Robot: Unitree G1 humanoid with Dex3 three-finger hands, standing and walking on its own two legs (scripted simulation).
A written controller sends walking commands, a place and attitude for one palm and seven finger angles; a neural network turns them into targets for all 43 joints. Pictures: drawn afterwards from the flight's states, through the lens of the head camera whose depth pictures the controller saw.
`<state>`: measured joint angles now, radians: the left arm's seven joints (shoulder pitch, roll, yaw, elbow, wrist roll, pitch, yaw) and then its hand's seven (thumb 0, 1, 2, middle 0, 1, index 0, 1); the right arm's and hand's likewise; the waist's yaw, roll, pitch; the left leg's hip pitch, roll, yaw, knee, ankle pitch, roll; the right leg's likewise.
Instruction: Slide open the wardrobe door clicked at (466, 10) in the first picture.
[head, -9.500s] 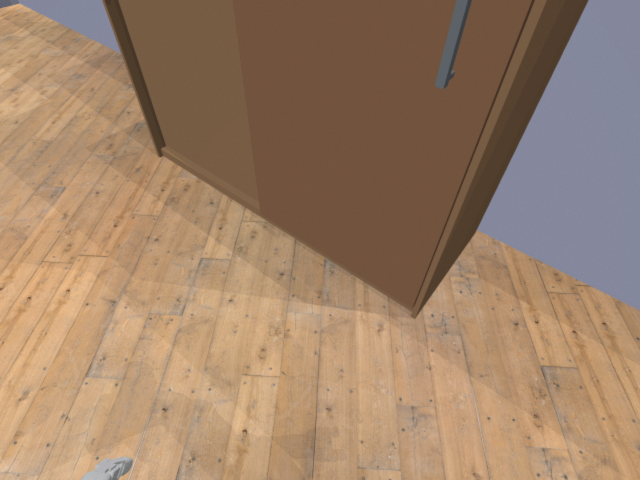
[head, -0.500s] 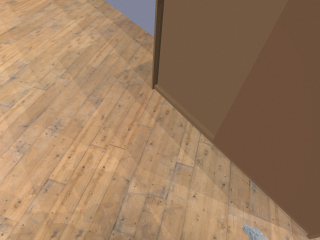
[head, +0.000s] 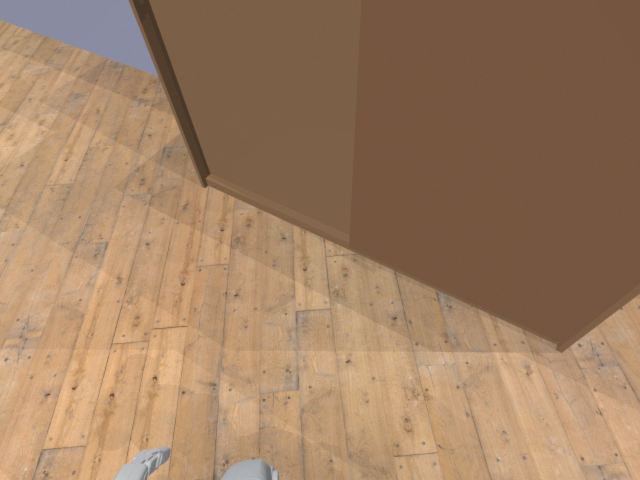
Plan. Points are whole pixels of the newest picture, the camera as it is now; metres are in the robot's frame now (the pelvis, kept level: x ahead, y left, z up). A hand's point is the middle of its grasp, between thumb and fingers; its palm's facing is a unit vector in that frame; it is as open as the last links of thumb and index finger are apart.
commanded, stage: turn to face it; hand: right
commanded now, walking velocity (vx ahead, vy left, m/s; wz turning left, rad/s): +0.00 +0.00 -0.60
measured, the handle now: out of the picture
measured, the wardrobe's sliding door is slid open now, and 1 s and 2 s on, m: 0.00 0.00 0.00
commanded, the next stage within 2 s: take the last steps up to it in 0.66 s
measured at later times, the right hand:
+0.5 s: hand out of the picture +0.05 -0.16 -0.12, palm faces +0.27 +0.91 -0.30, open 7.4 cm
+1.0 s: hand out of the picture -0.10 -0.17 -0.15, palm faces +0.48 +0.85 -0.23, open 7.4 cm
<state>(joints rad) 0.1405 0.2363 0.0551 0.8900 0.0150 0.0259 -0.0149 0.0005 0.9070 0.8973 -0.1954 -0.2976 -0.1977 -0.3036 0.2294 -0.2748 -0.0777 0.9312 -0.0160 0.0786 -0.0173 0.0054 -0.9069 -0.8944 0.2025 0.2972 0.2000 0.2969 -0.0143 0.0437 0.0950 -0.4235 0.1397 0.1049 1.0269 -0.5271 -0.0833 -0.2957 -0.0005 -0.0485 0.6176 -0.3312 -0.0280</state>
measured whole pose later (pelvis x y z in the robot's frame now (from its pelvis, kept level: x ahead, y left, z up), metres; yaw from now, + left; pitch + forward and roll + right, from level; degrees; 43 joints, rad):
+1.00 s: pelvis -0.02 +0.02 +0.02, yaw -26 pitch -1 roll +1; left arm 0.21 0.18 0.03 0.98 0.02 0.00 0.01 0.00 0.92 0.90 -0.20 -0.30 -0.20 -0.30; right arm 0.27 -0.23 -0.06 1.02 -0.02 0.05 0.01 0.01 -0.91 -0.89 0.20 0.30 0.20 0.30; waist -0.02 0.00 0.03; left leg -0.42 0.09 0.08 0.97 -0.43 -0.06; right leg -0.15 0.01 -0.01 0.44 -0.27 -0.03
